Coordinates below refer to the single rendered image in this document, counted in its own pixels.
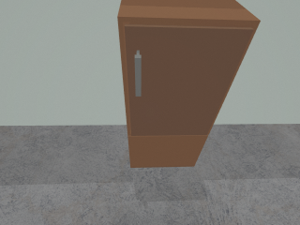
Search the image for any cupboard door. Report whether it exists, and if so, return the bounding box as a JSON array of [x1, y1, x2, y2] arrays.
[[124, 24, 254, 136]]

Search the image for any handle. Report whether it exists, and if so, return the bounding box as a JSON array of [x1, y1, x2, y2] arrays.
[[134, 50, 142, 97]]

